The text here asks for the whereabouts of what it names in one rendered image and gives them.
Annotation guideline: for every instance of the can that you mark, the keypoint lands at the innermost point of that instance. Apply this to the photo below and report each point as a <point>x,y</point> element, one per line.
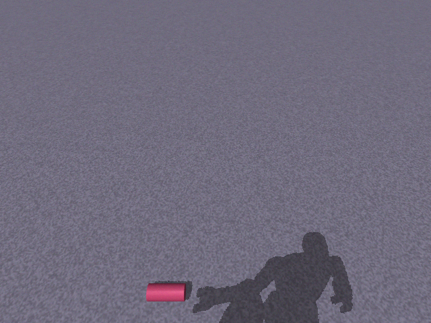
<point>166,292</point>

